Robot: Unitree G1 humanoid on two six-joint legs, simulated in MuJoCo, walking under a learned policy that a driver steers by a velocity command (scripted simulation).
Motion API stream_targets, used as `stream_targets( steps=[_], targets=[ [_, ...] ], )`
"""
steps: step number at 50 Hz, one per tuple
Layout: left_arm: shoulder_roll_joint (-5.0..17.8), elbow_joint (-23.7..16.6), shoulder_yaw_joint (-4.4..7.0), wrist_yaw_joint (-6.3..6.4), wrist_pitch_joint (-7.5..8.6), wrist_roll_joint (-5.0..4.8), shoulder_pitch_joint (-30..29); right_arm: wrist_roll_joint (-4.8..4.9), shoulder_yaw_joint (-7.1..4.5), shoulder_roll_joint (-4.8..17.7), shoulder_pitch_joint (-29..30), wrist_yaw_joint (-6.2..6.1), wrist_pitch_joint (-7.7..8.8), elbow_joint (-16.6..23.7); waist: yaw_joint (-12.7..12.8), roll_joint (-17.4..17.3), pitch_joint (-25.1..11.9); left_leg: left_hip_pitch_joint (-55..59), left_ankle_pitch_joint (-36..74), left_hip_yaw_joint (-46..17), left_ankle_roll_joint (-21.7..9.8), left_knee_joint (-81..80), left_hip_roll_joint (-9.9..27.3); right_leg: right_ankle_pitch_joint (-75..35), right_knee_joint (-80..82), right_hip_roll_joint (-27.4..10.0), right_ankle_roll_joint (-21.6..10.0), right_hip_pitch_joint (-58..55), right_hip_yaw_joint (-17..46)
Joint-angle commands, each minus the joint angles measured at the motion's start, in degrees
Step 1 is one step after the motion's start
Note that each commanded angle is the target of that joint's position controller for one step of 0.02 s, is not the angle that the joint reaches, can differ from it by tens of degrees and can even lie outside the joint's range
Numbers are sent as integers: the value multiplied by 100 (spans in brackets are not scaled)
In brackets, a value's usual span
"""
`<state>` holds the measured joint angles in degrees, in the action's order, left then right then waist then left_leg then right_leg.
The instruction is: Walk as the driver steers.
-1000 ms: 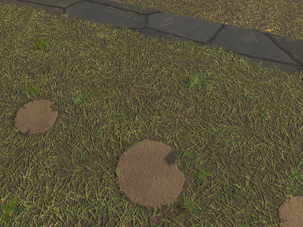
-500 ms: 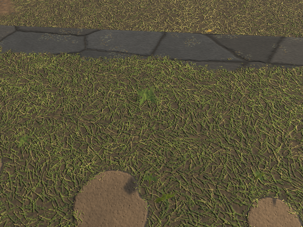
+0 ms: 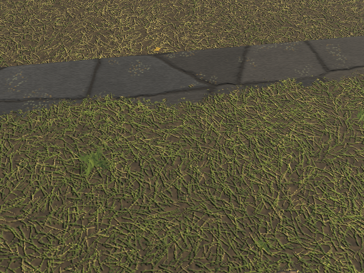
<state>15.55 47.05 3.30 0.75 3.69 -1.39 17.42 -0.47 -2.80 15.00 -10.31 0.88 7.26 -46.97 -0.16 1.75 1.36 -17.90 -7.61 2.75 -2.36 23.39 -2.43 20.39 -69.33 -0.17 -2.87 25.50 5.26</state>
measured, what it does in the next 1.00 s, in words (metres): walks ahead, turning left: right foot, then left foot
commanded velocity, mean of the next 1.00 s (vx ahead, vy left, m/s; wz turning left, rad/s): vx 0.50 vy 0.00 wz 0.37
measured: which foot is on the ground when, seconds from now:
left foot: down 0.00-0.32, up 0.34-0.82, down 0.84-1.00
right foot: up 0.00-0.30, down 0.32-0.86, up 0.88-1.00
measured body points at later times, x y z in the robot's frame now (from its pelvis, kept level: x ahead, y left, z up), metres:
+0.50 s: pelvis +0.26 -0.05 +0.01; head +0.28 -0.06 +0.46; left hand +0.31 +0.23 -0.10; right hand +0.40 -0.31 -0.12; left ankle +0.22 +0.10 -0.65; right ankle +0.28 -0.15 -0.74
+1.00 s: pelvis +0.49 +0.09 -0.01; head +0.51 +0.11 +0.44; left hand +0.45 +0.38 -0.12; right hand +0.73 -0.09 -0.11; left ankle +0.50 +0.16 -0.74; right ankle +0.50 -0.09 -0.64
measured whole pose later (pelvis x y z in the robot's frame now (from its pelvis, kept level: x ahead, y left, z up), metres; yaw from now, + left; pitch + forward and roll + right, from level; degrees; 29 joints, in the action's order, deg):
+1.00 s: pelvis +0.49 +0.09 -0.01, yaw +28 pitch +2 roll +0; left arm 16.8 45.2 3.1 0.2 6.4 -1.1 13.0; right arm 0.3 -3.8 15.5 -12.3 2.4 3.0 -39.9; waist 0.6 1.3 2.8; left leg -19.6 -10.4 1.9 -5.8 28.3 -5.3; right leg 19.5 -69.8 -6.1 -0.2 28.0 1.7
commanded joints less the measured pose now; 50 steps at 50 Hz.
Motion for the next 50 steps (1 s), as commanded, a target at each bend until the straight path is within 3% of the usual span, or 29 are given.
stream_targets(
  steps=[1, 3, 5, 7, 10, 12, 14, 15, 16, 17, 18, 19, 20, 21, 23, 27, 32, 37, 40, 41, 42, 43, 44, 45, 46, 47, 48, 49, 50],
  targets=[
    [103, -384, 22, -33, 69, 44, 245, 25, -86, 446, -322, 55, 62, 50, 117, -540, -242, 863, 257, -1829, -1181, -1446, 1481, -271, 296, -589, 9, 939, 48],
    [63, -594, -33, -31, 104, 138, -223, 105, -128, 628, -418, 47, 62, -7, 74, -466, -67, 746, 593, -1681, -1328, -1612, 1500, -452, 1067, -677, 111, 1141, -105],
    [37, -763, -94, -50, 174, 180, -715, 143, -172, 790, -508, 3, 0, -14, -31, -412, -29, 667, 682, -1454, -1272, -1640, 1385, -1012, 2001, -642, 202, 1036, -203],
    [59, -843, -127, -93, 225, 135, -1103, 176, -199, 927, -637, -25, -60, -35, -141, -492, -4, 486, 721, -1198, -1118, -1556, 1213, -1588, 2848, -447, 287, 618, -327],
    [232, -995, -108, -148, 277, 56, -1581, 235, -202, 1001, -1059, -36, -131, -156, -307, -635, -34, 608, 528, -1335, -1000, -1307, 1298, -1944, 3495, -222, 362, 223, -359],
    [417, -1080, -48, -175, 323, 28, -1669, 259, -196, 1002, -1138, -59, -180, -180, -228, -726, -67, 777, 138, -1615, -859, -1067, 1425, -1841, 3880, -177, 279, -81, -276],
    [592, -966, 56, -160, 356, 40, -1244, 241, -185, 992, -1093, -96, -240, -162, 81, -744, -223, 710, 10, -1669, -653, -557, 1317, -1632, 4241, -109, 146, -897, -349],
    [790, -807, 167, -112, 365, 68, -616, 195, -125, 818, -1080, -104, -245, -126, 376, -676, -529, 434, 246, -1500, -486, 172, 1028, -1495, 4330, -232, -3, -1805, -278],
    [1211, -700, 293, -48, 362, 171, 370, 86, 19, 393, -975, -94, -228, 52, 806, 33, -1267, -441, -586, -1058, -222, 1997, 548, -1213, 4396, -1334, -380, -3190, 773],
    [1619, -611, 387, -72, 266, 230, 727, 194, 134, -39, -1595, -116, -128, 236, 542, 1709, -1815, -2291, -2467, -523, 1, 3759, -7, -276, 4946, -2547, -1114, -4505, 3004],
    [1119, -612, 283, -105, 286, 200, 694, 312, 0, 519, -1551, -132, -116, 163, 604, 1223, -1551, -2830, -2392, -1050, -3, 4713, 260, 468, 5250, -2462, -1139, -4158, 3541],
    [766, -645, 179, -119, 310, 146, 391, 345, -93, 771, -1200, -133, -146, 219, 537, 771, -962, -2995, -1858, -1121, -50, 4933, 458, 281, 5298, -2288, -955, -3587, 2689],
    [569, -675, 107, -148, 319, 144, -29, 300, -108, 717, -1037, -146, -201, 224, 353, 466, -669, -2762, -1393, -1030, -14, 4846, 653, -333, 5431, -2001, -820, -2977, 1952],
    [389, -666, 67, -172, 318, 153, -326, 231, -132, 653, -920, -144, -257, 249, 210, 414, -407, -2623, -1068, -1023, 17, 4630, 788, -804, 5604, -1761, -751, -2536, 1410],
    [313, -580, 76, -174, 361, 187, -525, 229, -139, 456, -906, -87, -388, 301, 18, 526, -209, -2226, -682, -937, 68, 4437, 939, -1567, 5886, -1502, -680, -1997, 601],
    [527, -332, 185, -99, 407, 204, -307, 190, -131, 295, -542, -39, -495, 556, 3, 182, -42, -2545, -30, -982, 184, 3924, 943, -2604, 6057, -1535, -795, -2027, -220],
    [795, -169, 253, -10, 317, 175, -140, 160, -65, 194, 387, 128, -465, 928, 280, 112, 198, -2415, 1035, -582, 131, 2363, 874, -2522, 6127, -1487, -653, -2195, -1025],
    [1002, 31, 311, 7, 157, 58, 232, 192, -46, 220, 1160, 298, -461, 1381, 476, 106, 443, -2436, 512, -125, -126, 1591, 764, -2828, 5812, -1710, -503, -2906, -1410],
    [1264, 7, 372, 46, 45, 8, 142, 177, -176, 464, 836, 328, -498, 1466, 119, 399, 14, -1421, -348, 374, -455, 1459, 251, -5370, 4773, -1700, -338, -3087, -1704],
    [1333, -13, 388, 68, -6, -4, 82, 192, -300, 668, 196, 307, -512, 1332, -266, 430, -354, -575, -442, 511, -617, 1300, -27, -6103, 3863, -1605, -263, -2974, -1819],
    [1277, -52, 354, 93, -21, -12, 46, 197, -503, 1019, -789, 225, -534, 1067, -776, 267, -868, 954, -71, 421, -847, 907, -236, -5801, 2547, -1373, -65, -2301, -1938],
    [818, -218, 196, 79, 40, 206, 231, 202, -665, 1578, -1442, 76, -591, 916, -823, -806, -1353, 2732, 262, -1336, -1223, 868, 920, -2356, 605, -1002, 205, -530, -1886],
    [323, -572, 16, 7, 262, 196, 494, 175, -648, 1956, -1107, 90, -507, 1134, -241, -1734, -2154, 4092, -947, -4891, -2389, -239, 2189, 1395, -1167, 216, 462, 1548, -791],
    [888, -691, 128, -73, 469, -18, -242, 135, -515, 1449, -1283, 137, -441, 1128, -706, -889, -2156, 3992, -1137, -4878, -2138, -728, 2186, 1071, -1424, -50, 342, 2143, 110],
    [883, -705, 120, -108, 517, -165, -368, 111, -411, 1079, -1107, 139, -390, 1013, -558, -733, -1409, 3320, -701, -3817, -1853, -669, 2057, 557, -1108, -337, 210, 2318, -37],
    [808, -583, 100, -61, 492, -78, -309, 135, -321, 828, -680, 143, -357, 1054, -254, -188, -900, 2315, 28, -2967, -1587, -643, 1805, 88, -599, -657, 190, 1950, -110],
    [833, -487, 141, -25, 421, 42, -274, 100, -246, 584, -303, 136, -326, 1107, -58, -236, -707, 1617, 649, -2404, -1418, -697, 1574, -175, -163, -862, 213, 1516, -114],
    [822, -407, 156, -44, 318, 57, -85, 41, -201, 487, -134, 129, -300, 1133, 105, -369, -628, 1185, 987, -2079, -1353, -847, 1434, -367, -20, -974, 223, 1144, -90],
    [739, -354, 151, -50, 231, 64, 37, 20, -214, 526, -123, 130, -250, 1080, 166, -415, -619, 925, 1303, -1886, -1367, -986, 1393, -512, 70, -976, 264, 942, -138]
  ],
)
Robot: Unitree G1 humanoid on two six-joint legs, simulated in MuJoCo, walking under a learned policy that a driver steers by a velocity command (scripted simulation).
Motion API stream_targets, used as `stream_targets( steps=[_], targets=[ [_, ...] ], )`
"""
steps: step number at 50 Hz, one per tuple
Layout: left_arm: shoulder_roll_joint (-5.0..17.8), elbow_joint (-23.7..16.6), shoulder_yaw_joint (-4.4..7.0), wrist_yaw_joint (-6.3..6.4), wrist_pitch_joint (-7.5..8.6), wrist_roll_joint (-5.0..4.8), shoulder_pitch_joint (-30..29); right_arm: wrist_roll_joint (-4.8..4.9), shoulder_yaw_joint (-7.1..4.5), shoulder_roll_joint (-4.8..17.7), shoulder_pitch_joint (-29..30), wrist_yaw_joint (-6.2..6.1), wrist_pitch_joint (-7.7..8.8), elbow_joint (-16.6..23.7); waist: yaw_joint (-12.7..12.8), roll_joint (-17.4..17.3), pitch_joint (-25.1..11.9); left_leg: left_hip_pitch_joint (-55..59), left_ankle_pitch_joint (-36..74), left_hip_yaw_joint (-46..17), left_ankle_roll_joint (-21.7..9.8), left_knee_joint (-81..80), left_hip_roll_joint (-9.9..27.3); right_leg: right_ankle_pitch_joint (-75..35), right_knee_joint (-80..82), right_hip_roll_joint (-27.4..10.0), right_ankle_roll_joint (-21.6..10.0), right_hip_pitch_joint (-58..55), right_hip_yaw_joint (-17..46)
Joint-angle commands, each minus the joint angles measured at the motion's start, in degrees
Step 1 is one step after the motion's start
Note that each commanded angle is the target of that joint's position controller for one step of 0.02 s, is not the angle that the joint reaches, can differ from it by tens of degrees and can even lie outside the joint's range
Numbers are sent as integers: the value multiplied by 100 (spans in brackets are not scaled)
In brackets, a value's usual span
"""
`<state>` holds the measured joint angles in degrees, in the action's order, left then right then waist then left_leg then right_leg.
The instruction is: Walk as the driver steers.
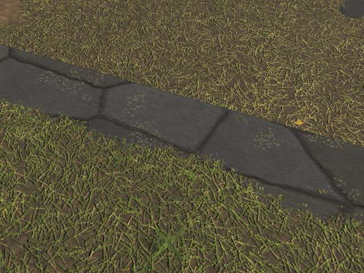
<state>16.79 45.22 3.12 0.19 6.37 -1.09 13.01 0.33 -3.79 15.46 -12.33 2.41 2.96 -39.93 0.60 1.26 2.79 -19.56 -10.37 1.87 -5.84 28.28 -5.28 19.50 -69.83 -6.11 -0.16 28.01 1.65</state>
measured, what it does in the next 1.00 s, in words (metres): walks ahead, turning right: right foot, then left foot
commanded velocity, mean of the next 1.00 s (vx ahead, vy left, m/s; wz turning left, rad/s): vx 0.50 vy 0.00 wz -0.39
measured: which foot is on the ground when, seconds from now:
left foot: down 0.00-0.44, up 0.46-0.88, down 0.90-1.00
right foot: up 0.00-0.40, down 0.42-0.90, up 0.92-1.00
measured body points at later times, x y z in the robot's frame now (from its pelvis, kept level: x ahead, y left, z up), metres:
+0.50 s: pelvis +0.28 -0.07 -0.01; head +0.32 -0.08 +0.43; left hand +0.50 +0.15 -0.11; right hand +0.30 -0.36 -0.13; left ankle +0.12 +0.08 -0.64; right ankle +0.35 -0.16 -0.73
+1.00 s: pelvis +0.57 -0.10 +0.00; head +0.59 -0.10 +0.45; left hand +0.77 +0.10 -0.12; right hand +0.59 -0.41 -0.08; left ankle +0.67 -0.03 -0.73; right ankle +0.40 -0.16 -0.65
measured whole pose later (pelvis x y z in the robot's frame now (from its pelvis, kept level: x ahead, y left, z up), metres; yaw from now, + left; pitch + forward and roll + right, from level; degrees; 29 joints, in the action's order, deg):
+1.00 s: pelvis +0.57 -0.10 +0.00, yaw -29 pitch +2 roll +1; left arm 16.8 41.1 3.0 0.6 2.2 -1.3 19.5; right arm -0.4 -3.0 15.2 -9.8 1.1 6.7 -40.1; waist 0.7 2.1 -0.7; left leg -21.8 -10.4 -0.5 -1.5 29.7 -2.3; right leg 25.0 -65.9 3.9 -1.7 21.0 7.3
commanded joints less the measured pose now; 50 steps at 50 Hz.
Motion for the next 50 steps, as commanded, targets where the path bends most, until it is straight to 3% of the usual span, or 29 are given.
stream_targets(
  steps=[1, 4, 9, 15, 18, 19, 20, 21, 22, 23, 24, 25, 26, 27, 28, 31, 34, 36, 39, 42, 43, 44, 45, 46, 47, 48, 49, 50],
  targets=[
    [525, -138, 155, 11, -114, 36, 533, -59, -130, 554, 27, -26, 236, 290, 128, -337, -713, 944, 1887, -1542, -1025, -1580, 1662, -551, 241, -382, 40, 647, 186],
    [394, -256, 117, 43, -221, 50, 123, -76, -152, 661, -215, -89, 314, 38, 12, -326, -369, 934, 2243, -928, -875, -1816, 1573, -1344, 890, -373, 141, 1133, 198],
    [260, -400, 68, -75, -153, -16, -537, -93, -124, 713, -377, -192, 317, -177, -320, -397, -105, 1340, 1840, -218, -422, -2030, 1462, -2842, 2554, -44, 10, 1223, 186],
    [116, -819, -15, -322, -112, -14, -1232, -41, -154, 796, -701, -265, 169, -503, -586, -327, 199, 2616, 2445, 84, -369, -1722, 1918, -2343, 3445, 174, -223, 1792, -65],
    [227, -987, 34, -426, -129, 0, -1080, -12, -198, 988, -525, -354, 35, -465, -344, -540, -99, 2858, 4589, 325, -215, -921, 1969, -1432, 3534, 530, -476, 1202, -553],
    [350, -976, 96, -423, -157, 10, -794, -3, -218, 1084, -477, -396, -5, -435, -165, -691, -365, 2859, 5608, 403, -152, -410, 1945, -1125, 3474, 749, -595, 693, -740],
    [576, -871, 212, -402, -177, 8, -149, -5, -224, 1146, -410, -432, -49, -413, 201, -726, -738, 2658, 6133, 505, -58, 486, 1860, -1060, 3569, 963, -756, -201, -814],
    [903, -700, 376, -328, -190, 7, 752, 16, -197, 1130, -303, -462, -41, -359, 717, -521, -1193, 1839, 5450, 650, 152, 1823, 1636, -1545, 3981, 934, -1018, -1720, -486],
    [1542, -628, 548, -212, -228, 47, 1409, -125, -19, 607, -739, -421, 89, -133, 646, 662, -1956, -360, 2127, 675, 486, 4068, 933, -1694, 3924, -508, -1831, -4019, 1831],
    [1436, -685, 472, -220, -181, -2, 1354, -164, 130, 330, -883, -281, 311, -59, 406, 1173, -2684, -2003, -2235, -435, 623, 5399, -42, -1189, 4819, -1383, -2616, -5244, 4591],
    [1039, -698, 373, -201, -194, 28, 1308, 58, 15, 780, -311, -162, 486, 58, 682, 639, -2285, -2616, -1914, -1025, 475, 5560, 400, -729, 5036, -1176, -2249, -5054, 3983],
    [837, -758, 314, -183, -202, 21, 968, 160, 39, 802, 67, -125, 564, 212, 553, 225, -1494, -2714, -1425, -900, 392, 5126, 662, -864, 5124, -970, -1993, -4176, 3148],
    [734, -846, 273, -187, -218, 9, 571, 57, 38, 744, 183, -152, 577, 224, 268, -304, -933, -2493, -1146, -783, 417, 4520, 879, -1373, 5248, -728, -1823, -3196, 2588],
    [574, -946, 214, -176, -222, 40, 281, -56, -21, 811, 148, -190, 519, 209, 59, -305, -687, -2117, -953, -744, 489, 4082, 1045, -1861, 5396, -540, -1744, -2532, 2205],
    [552, -1033, 197, -162, -232, 79, 127, -90, -40, 789, 22, -196, 438, 219, -108, -133, -583, -1808, -851, -727, 572, 3894, 1099, -2067, 5548, -398, -1752, -2061, 2058],
    [731, -1010, 247, -85, -198, 64, 90, -146, 0, 599, -61, -268, 270, 238, -228, 61, -462, -1552, -472, -514, 888, 3133, 1080, -2744, 5699, -163, -1773, -1307, 1529],
    [849, -907, 285, 6, -243, 3, 289, -149, 82, 406, 607, -291, 257, 398, 16, 219, -366, -1329, 687, -420, 1020, 1747, 884, -2464, 5603, 186, -1480, -1031, 1136],
    [863, -839, 290, 37, -294, -24, 486, -101, 110, 349, 1030, -251, 293, 478, 233, 340, -403, -1045, 1312, -392, 1026, 922, 671, -2049, 5462, 272, -1316, -1063, 1164],
    [880, -744, 301, 50, -353, -58, 736, -10, 55, 506, 1363, -178, 368, 592, 363, 437, -434, -903, 1337, -540, 960, 327, 523, -1598, 5153, 75, -1236, -1479, 1664],
    [846, -753, 305, 75, -397, -37, 674, 21, -69, 744, 1163, -130, 456, 579, 163, 616, -457, -552, 726, -659, 719, -20, 495, -1398, 4675, -128, -1096, -1894, 2251],
    [773, -789, 287, 75, -411, -29, 564, 20, -121, 795, 813, -141, 486, 488, -53, 662, -525, -90, 696, -581, 587, -235, 486, -1458, 4420, -40, -997, -1858, 2287],
    [555, -825, 211, 65, -394, 9, 523, -43, -198, 938, 263, -171, 516, 374, -320, 603, -870, 762, 717, -634, 381, -302, 694, -1690, 3814, 196, -818, -1719, 2046],
    [191, -906, 74, 45, -362, 98, 597, -148, -271, 1230, -572, -214, 532, 304, -623, -27, -1619, 2148, 436, -1569, -6, -259, 1662, -981, 2275, 546, -595, -1106, 1524],
    [-85, -995, -18, 42, -295, -66, 1489, -201, -403, 1706, -1102, -175, 458, 16, -253, -2043, -2130, 3789, -734, -4318, -1047, -793, 2807, 1281, 458, 1318, -208, 925, 806],
    [480, -807, 65, 60, -276, -131, 1484, -28, -312, 1181, -1094, -134, 442, 47, -423, -1543, -1794, 3669, -2095, -4935, -1051, -1103, 2877, 1287, -324, 914, -136, 1681, 996],
    [766, -860, 140, 51, -290, -97, 810, -2, -211, 818, -858, -151, 411, 85, -585, -937, -1061, 3042, -2006, -4017, -793, -1152, 2594, 746, -512, 730, -124, 1859, 954],
    [720, -957, 135, 59, -294, -11, 391, -58, -156, 729, -591, -151, 368, 120, -515, -527, -689, 2393, -1316, -3275, -643, -1197, 2326, 367, -396, 562, -116, 1716, 751],
    [641, -1049, 136, 43, -263, 59, 123, -80, -116, 628, -425, -151, 341, 82, -429, -467, -377, 1893, -639, -2791, -629, -1303, 2108, 105, -79, 434, -116, 1640, 710]
  ],
)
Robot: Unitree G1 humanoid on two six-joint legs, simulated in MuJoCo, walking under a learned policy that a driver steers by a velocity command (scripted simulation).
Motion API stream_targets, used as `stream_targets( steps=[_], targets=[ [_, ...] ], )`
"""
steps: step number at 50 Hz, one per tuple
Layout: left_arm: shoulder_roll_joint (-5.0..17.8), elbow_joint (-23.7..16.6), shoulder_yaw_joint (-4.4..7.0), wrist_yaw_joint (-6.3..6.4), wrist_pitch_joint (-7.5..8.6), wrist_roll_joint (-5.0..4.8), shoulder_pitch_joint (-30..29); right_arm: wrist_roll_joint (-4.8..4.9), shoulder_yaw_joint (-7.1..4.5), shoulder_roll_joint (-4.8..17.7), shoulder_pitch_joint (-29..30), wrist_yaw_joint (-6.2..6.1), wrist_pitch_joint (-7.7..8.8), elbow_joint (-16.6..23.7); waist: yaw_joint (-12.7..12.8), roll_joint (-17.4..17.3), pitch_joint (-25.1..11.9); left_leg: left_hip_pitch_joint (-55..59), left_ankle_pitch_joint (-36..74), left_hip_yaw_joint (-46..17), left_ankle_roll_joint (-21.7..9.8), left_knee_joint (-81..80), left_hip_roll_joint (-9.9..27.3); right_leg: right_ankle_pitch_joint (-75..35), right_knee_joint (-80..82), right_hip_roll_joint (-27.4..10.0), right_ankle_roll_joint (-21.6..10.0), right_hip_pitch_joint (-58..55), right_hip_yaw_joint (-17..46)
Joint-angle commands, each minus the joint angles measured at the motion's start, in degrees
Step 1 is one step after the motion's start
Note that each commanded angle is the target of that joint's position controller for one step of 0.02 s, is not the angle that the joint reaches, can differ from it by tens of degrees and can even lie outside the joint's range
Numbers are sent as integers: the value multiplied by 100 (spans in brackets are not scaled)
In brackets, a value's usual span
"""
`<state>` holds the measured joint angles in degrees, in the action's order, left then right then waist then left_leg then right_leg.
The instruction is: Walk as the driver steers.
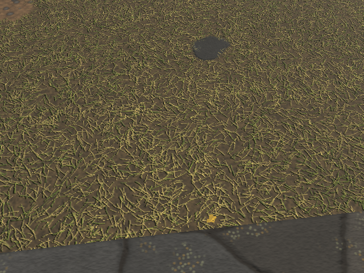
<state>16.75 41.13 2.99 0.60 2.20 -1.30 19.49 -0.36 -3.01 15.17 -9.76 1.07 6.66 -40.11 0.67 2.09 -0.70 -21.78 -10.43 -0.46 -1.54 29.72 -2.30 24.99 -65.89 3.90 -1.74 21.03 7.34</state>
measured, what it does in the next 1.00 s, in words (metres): walks ahead, turning left: right foot, then left foot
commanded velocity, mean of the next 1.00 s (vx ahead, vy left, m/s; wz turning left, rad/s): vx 0.50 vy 0.00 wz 0.23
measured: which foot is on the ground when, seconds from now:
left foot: down 0.00-0.40, up 0.42-0.88, down 0.90-1.00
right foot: up 0.00-0.36, down 0.38-0.92, up 0.94-1.00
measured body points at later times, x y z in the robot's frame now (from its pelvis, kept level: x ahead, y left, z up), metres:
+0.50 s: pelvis +0.25 -0.05 +0.00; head +0.28 -0.07 +0.45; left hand +0.44 +0.20 -0.07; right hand +0.29 -0.33 -0.13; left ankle +0.15 +0.09 -0.65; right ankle +0.31 -0.16 -0.73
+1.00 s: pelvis +0.51 +0.03 -0.01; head +0.54 +0.05 +0.44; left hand +0.50 +0.33 -0.13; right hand +0.75 -0.17 -0.10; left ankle +0.56 +0.12 -0.73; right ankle +0.40 -0.16 -0.63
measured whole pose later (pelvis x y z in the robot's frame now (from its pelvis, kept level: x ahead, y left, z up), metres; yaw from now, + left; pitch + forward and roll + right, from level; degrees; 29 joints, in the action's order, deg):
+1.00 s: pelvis +0.51 +0.03 -0.01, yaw +19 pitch +1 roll -1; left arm 16.8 46.0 3.7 0.1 5.1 -1.3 14.7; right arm 1.2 -4.1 16.9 -8.8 2.4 2.2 -38.7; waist 0.9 0.0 3.9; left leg -25.7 -11.2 1.3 -5.2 35.2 -3.3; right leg 25.9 -67.8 -3.2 0.9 16.9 -0.6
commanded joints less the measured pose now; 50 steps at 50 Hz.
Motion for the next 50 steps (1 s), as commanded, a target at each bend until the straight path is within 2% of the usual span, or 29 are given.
stream_targets(
  steps=[1, 3, 6, 8, 11, 14, 16, 17, 18, 19, 20, 21, 22, 23, 24, 25, 26, 29, 33, 36, 40, 43, 44, 45, 46, 47, 48, 49, 50],
  targets=[
    [552, -665, 150, -33, 162, 73, -538, -43, -146, 571, -606, -24, -25, 80, -288, -665, 51, 1782, -159, -2157, -1002, -1570, 1622, -606, -215, -712, 29, 2074, 81],
    [347, -625, 104, -76, 146, 51, -416, 6, -130, 534, -622, -14, -3, -20, -158, -860, 4, 1552, 425, -1721, -1055, -1745, 1465, -677, 228, -796, 63, 1812, -150],
    [158, -743, 9, -95, 156, 108, -800, 71, -197, 822, -727, -33, -10, -175, -203, -738, 80, 1455, 1103, -1300, -1188, -1965, 1511, -1094, 1148, -908, 166, 1854, -377],
    [66, -792, -46, -127, 194, 102, -1138, 95, -214, 930, -794, -52, -55, -264, -314, -688, 103, 1423, 1235, -970, -1109, -2023, 1428, -1711, 1889, -910, 183, 1683, -481],
    [71, -866, -57, -185, 235, 52, -1632, 152, -209, 1024, -1009, -50, -113, -418, -498, -714, 183, 1398, 1194, -634, -969, -1984, 1325, -2401, 2787, -762, 194, 1269, -648],
    [149, -1027, -28, -248, 273, 10, -2067, 202, -202, 1064, -1304, -39, -186, -590, -608, -723, 312, 1653, 1168, -764, -903, -1829, 1510, -2359, 3259, -652, 98, 1099, -680],
    [260, -1079, 26, -284, 324, 8, -2042, 222, -219, 1139, -1331, -62, -257, -656, -457, -759, 334, 1830, 1352, -938, -820, -1589, 1628, -2062, 3581, -568, -24, 824, -664],
    [353, -1010, 81, -280, 348, 23, -1758, 229, -235, 1211, -1247, -80, -291, -657, -234, -764, 221, 1806, 1724, -921, -743, -1304, 1595, -2044, 3803, -477, -102, 335, -732],
    [541, -827, 193, -241, 354, 61, -1169, 226, -215, 1178, -1202, -96, -303, -648, 83, -682, -115, 1647, 2382, -755, -616, -677, 1376, -2072, 3989, -369, -224, -601, -817],
    [847, -641, 329, -174, 349, 131, -284, 160, -129, 963, -1133, -96, -279, -576, 507, -520, -752, 995, 2135, -511, -407, 505, 1062, -2204, 3843, -800, -450, -2024, -452],
    [1420, -575, 463, -98, 295, 273, 550, 55, 58, 375, -1436, -88, -192, -368, 649, 669, -1737, -999, 35, -29, 10, 2715, 346, -1993, 3798, -2355, -1092, -4242, 1492],
    [1231, -477, 416, -115, 245, 222, 747, 171, 80, 395, -1668, -90, -112, -393, 621, 1430, -2232, -1927, -2299, -513, 77, 3893, 98, -1042, 4541, -2929, -1533, -4434, 3171],
    [858, -453, 297, -122, 245, 157, 476, 298, -86, 919, -1315, -87, -108, -372, 615, 833, -1353, -2367, -1983, -708, 60, 4376, 403, -543, 4729, -2708, -1327, -3739, 2621],
    [642, -461, 221, -126, 252, 121, 116, 302, -103, 929, -960, -86, -130, -282, 477, 634, -771, -2405, -1498, -557, 39, 4317, 632, -591, 4880, -2471, -1150, -3010, 1849],
    [459, -439, 160, -154, 277, 132, -262, 238, -112, 852, -797, -99, -179, -265, 288, 413, -363, -2219, -1115, -496, 68, 4078, 790, -900, 5124, -2219, -1058, -2305, 1311],
    [309, -420, 124, -174, 326, 158, -527, 188, -145, 788, -818, -112, -258, -287, 97, 489, -129, -1943, -832, -542, 91, 3846, 932, -1255, 5346, -2029, -976, -1789, 859],
    [287, -378, 135, -183, 370, 185, -694, 199, -134, 654, -947, -108, -340, -328, -54, 539, -22, -1636, -641, -549, 126, 3763, 988, -1514, 5546, -1940, -943, -1409, 523],
    [379, -195, 209, -155, 488, 219, -776, 188, -129, 448, -848, -117, -476, -270, -189, 273, 155, -1677, -117, -609, 223, 3520, 990, -2456, 5814, -1925, -988, -1146, -218],
    [553, 28, 276, -63, 464, 217, -640, 160, -98, 340, -292, -22, -457, -76, -66, 108, 295, -1822, 1004, -519, 221, 2291, 945, -2905, 5860, -1804, -875, -1396, -1026],
    [739, 172, 331, -10, 403, 165, -412, 143, -36, 248, 372, 100, -434, 158, 195, -1, 491, -1712, 1410, -175, 127, 1436, 887, -2857, 5889, -1874, -798, -1594, -1391],
    [915, 381, 405, 0, 255, 43, -135, 157, -42, 327, 907, 218, -449, 496, 333, 4, 653, -1875, 859, 97, -117, 847, 805, -3181, 5577, -2095, -665, -2385, -1624],
    [1154, 403, 467, 37, 131, -22, -218, 143, -172, 563, 600, 251, -488, 593, 11, 269, 240, -1005, -35, 597, -437, 745, 317, -5650, 4506, -2089, -471, -2683, -1881],
    [1197, 389, 472, 54, 78, -43, -301, 158, -296, 758, -48, 232, -503, 457, -381, 268, -131, -136, -91, 757, -598, 578, 34, -6340, 3570, -1963, -363, -2551, -2020],
    [1095, 364, 417, 77, 67, -40, -300, 172, -500, 1120, -1019, 153, -526, 197, -864, 105, -642, 1393, 240, 658, -823, 258, -180, -5994, 2236, -1714, -148, -1847, -2147],
    [617, 167, 257, 78, 124, 164, -96, 191, -681, 1746, -1612, 18, -577, 75, -869, -989, -1123, 3225, 214, -1370, -1368, 90, 1011, -2926, 195, -1233, 186, 121, -2162],
    [203, -89, 76, 11, 331, 183, 57, 189, -642, 1989, -1304, 48, -484, 298, -403, -1736, -1934, 4360, -782, -4606, -2390, -969, 2133, 909, -1372, -104, 403, 1865, -937],
    [738, -185, 192, -73, 505, -26, -589, 156, -486, 1449, -1334, 98, -409, 330, -783, -932, -1791, 4276, -970, -4361, -2085, -1334, 2091, 638, -1549, -432, 269, 2483, -150],
    [749, -291, 180, -101, 591, -130, -888, 137, -415, 1202, -1180, 98, -350, 291, -691, -783, -1060, 3592, -671, -3505, -1853, -1309, 1892, 175, -1239, -653, 129, 2649, -244],
    [668, -240, 168, -53, 620, -15, -902, 146, -367, 1057, -800, 92, -327, 323, -395, -290, -585, 2704, -96, -2851, -1632, -1303, 1618, -249, -681, -905, 105, 2368, -259]
  ],
)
